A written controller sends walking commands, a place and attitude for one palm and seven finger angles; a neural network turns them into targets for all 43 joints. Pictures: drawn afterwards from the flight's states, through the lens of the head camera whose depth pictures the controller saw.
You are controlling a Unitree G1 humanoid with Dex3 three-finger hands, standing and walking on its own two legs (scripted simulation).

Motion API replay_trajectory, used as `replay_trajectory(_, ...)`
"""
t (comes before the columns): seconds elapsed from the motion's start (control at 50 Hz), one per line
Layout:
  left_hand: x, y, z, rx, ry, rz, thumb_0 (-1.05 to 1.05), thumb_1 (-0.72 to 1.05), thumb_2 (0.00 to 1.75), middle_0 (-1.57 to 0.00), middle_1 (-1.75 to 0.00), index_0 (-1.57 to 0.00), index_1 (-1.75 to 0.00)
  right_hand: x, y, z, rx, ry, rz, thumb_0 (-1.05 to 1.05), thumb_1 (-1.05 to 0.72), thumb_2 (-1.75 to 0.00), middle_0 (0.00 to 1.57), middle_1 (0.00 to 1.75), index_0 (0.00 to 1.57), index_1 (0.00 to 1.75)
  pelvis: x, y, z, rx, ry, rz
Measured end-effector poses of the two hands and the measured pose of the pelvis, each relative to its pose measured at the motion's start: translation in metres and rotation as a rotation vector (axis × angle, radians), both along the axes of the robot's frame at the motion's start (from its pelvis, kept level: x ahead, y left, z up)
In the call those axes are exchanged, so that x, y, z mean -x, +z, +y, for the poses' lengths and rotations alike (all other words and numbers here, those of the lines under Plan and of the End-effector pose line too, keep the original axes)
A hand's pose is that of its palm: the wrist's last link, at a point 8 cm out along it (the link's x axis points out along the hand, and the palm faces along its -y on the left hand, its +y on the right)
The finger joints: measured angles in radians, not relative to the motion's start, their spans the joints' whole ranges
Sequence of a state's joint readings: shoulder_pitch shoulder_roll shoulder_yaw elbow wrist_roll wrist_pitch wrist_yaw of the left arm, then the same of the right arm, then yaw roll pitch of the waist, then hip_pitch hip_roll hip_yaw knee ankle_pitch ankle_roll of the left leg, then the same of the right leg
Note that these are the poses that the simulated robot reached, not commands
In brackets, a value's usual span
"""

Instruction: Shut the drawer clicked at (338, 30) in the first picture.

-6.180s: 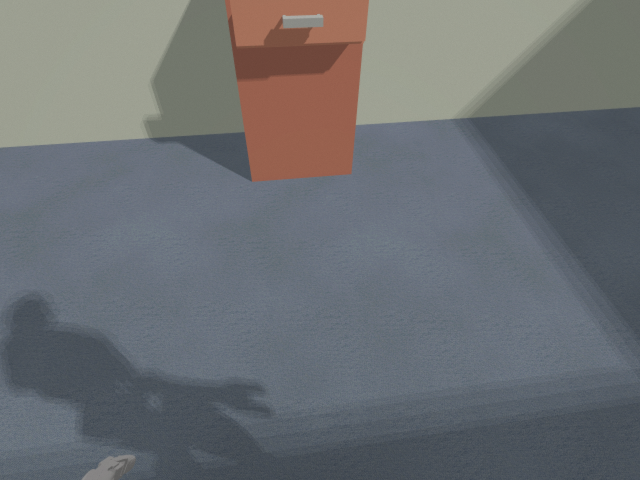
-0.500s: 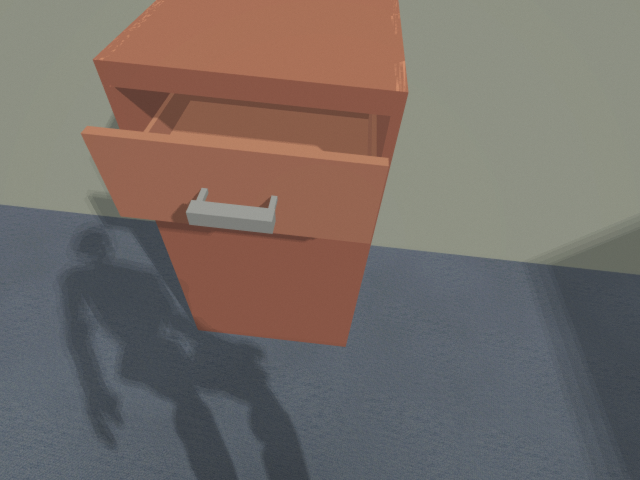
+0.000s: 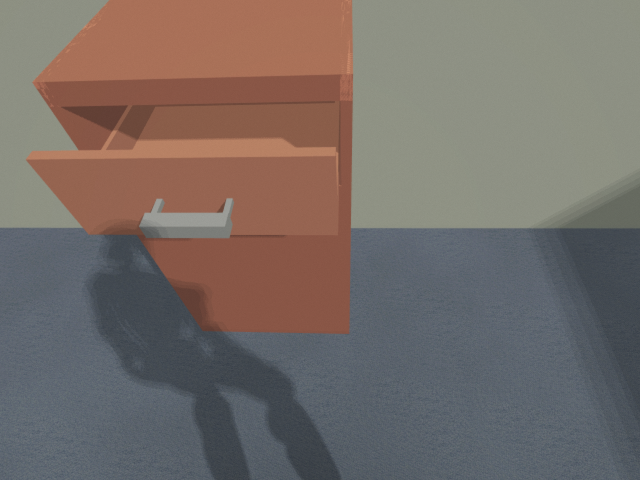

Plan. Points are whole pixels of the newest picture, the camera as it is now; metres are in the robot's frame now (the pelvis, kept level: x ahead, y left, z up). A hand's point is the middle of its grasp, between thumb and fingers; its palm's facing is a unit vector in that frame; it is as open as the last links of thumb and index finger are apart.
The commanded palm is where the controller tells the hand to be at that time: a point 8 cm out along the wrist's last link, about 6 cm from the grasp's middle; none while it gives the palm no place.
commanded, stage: come to a stop and stand still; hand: left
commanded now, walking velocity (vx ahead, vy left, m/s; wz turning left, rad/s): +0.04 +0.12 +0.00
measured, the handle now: (190, 214) +0.48 +0.24 +0.02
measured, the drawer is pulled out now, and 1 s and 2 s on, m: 0.13 0.13 0.13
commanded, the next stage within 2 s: look again from close up in 0.44 s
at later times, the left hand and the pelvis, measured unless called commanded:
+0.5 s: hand out of the picture -0.04 +0.21 -0.17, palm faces +0.03 -0.98 -0.19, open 7.4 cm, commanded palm none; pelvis -0.03 +0.03 +0.00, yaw -1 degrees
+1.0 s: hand out of the picture +0.00 +0.17 -0.17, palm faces +0.02 -0.97 -0.24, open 7.3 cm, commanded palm none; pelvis -0.02 -0.01 +0.00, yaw -1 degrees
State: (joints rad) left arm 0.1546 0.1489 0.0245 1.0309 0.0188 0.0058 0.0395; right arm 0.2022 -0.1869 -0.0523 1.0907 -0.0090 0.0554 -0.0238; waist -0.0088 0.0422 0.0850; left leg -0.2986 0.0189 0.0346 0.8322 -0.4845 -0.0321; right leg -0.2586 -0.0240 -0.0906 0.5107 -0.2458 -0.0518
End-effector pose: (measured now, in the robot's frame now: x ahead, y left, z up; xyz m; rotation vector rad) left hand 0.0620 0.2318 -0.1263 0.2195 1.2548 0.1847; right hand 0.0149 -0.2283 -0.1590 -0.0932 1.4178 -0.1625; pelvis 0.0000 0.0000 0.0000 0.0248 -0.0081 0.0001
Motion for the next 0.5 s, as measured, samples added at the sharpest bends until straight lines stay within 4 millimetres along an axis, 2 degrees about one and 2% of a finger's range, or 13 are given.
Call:
replay_trajectory(0.1, 0.012, -0.001, 0.002, 0.024, 0.021, -0.023, 0.01, 0.9, 0.89, -0.2, -0.3, -0.2, -0.3, 0.005, 0.007, 0.003, 0.011, 0.034, -0.012, 0.01, -0.91, -0.9, 0.2, 0.3, 0.2, 0.3, 0.015, 0.002, 0.005, -0.003, 0.008, 0.004)
replay_trajectory(0.24, 0.054, -0.019, 0.027, 0.062, 0.059, 0.021, 0.01, 0.9, 0.89, -0.2, -0.3, -0.2, -0.3, 0.015, 0.016, 0.021, 0.058, 0.061, -0.083, 0.01, -0.91, -0.9, 0.2, 0.3, 0.2, 0.3, 0.036, -0.003, 0.027, 0.02, 0.004, -0.012)
replay_trajectory(0.38, 0.092, -0.02, 0.037, 0.087, 0.068, 0.108, 0.01, 0.9, 0.89, -0.2, -0.3, -0.2, -0.3, 0.04, 0.024, 0.044, 0.042, 0.053, -0.055, 0.01, -0.9, -0.9, 0.2, 0.3, 0.2, 0.3, 0.032, 0.004, 0.036, 0.02, 0.0, -0.012)
replay_trajectory(0.5, 0.104, -0.016, 0.024, 0.078, 0.056, 0.191, 0.01, 0.91, 0.9, -0.19, -0.3, -0.2, -0.3, 0.057, 0.016, 0.046, 0.006, 0.017, 0.003, 0.01, -0.9, -0.9, 0.2, 0.3, 0.2, 0.3, 0.026, 0.003, 0.026, -0.002, -0.011, 0.009)
